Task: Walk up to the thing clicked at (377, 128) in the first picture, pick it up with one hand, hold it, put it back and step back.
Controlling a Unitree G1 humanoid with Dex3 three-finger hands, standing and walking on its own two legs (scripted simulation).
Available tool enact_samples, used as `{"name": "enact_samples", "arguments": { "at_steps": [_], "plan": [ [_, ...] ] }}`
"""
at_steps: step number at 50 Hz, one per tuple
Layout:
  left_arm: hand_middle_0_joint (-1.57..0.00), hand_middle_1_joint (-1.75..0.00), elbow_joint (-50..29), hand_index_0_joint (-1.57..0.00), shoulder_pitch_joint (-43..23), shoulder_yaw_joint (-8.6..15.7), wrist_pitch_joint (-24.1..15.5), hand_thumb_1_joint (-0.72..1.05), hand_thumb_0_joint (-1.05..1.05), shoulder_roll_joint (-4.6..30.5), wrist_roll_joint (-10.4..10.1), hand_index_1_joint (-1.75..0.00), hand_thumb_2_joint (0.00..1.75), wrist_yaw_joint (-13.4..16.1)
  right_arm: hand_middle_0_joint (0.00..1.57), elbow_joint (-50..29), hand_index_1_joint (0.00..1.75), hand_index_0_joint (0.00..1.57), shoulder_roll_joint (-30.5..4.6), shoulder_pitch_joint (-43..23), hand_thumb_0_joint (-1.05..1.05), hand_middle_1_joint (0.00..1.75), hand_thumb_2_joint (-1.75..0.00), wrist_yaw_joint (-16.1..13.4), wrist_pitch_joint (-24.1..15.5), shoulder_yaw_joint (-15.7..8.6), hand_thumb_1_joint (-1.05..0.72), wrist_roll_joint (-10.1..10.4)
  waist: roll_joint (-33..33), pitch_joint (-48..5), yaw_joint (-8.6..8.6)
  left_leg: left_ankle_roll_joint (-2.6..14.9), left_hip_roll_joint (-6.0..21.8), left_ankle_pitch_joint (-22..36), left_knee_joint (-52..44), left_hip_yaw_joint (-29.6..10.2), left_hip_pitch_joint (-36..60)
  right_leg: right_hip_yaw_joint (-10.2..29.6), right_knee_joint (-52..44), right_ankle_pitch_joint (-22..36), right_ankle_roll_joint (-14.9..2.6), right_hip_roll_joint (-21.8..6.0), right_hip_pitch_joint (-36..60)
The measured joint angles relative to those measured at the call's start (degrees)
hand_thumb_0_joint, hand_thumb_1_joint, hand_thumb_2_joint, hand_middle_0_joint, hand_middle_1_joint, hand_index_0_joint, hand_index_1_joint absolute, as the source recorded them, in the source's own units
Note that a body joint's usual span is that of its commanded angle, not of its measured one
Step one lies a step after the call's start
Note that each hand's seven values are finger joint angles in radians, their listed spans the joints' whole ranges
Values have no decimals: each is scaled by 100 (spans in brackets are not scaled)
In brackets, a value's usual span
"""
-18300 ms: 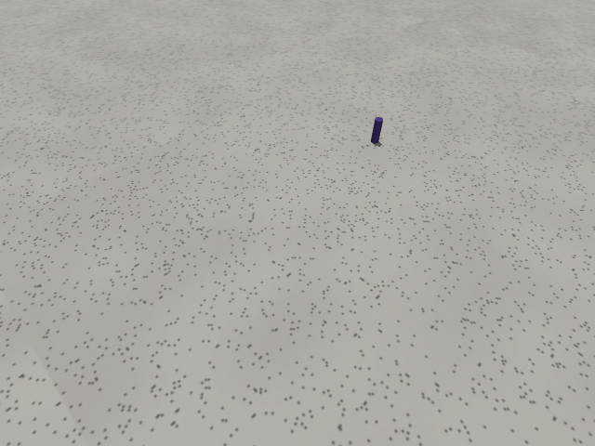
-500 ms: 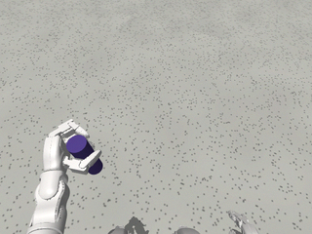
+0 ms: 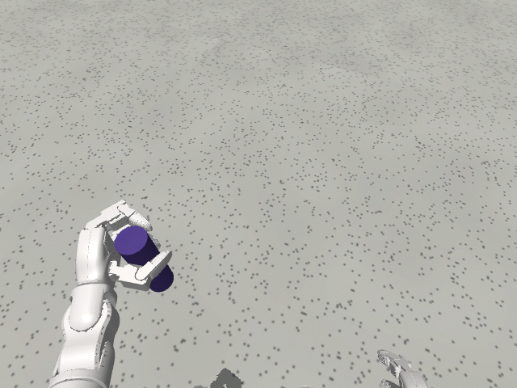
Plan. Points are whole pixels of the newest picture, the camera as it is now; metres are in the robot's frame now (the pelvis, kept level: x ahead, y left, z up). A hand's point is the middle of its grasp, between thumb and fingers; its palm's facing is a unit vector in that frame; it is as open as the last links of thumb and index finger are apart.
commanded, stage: hold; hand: left
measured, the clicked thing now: (147, 262) +0.32 +0.17 +0.01
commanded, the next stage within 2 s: none
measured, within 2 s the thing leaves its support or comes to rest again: neither
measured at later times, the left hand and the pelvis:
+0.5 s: hand (142, 243) +0.33 +0.16 +0.05, palm faces +0.11 -0.99 -0.02, open 7.8 cm; pelvis +0.00 +0.00 +0.01, yaw +0 degrees
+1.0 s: hand (140, 246) +0.32 +0.17 +0.05, palm faces +0.12 -0.99 -0.03, open 7.8 cm; pelvis +0.00 +0.00 +0.01, yaw +0 degrees
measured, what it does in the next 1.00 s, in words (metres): stands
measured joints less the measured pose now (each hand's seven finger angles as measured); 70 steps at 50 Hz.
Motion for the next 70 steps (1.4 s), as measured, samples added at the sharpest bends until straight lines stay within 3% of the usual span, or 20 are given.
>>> {"name": "enact_samples", "arguments": {
  "at_steps": [14,70],
  "plan": [
    [-95,-129,28,-98,14,-83,18,-33,-4,-35,10,-133,114,22,21,2,30,20,-4,5,1,30,-90,32,-15,-6,-91,9,-2,48,33,2,-18,86,-231,15,266,9,-221,82,4,-13,260],
    [-94,-129,332,-97,-85,-26,-196,-33,-4,-60,25,-133,114,-40,21,106,30,20,-8,-23,1,30,-90,51,-27,-23,-91,-3,-24,111,30,-3,-36,219,-423,25,417,24,-358,186,-4,-21,383]
  ]
}}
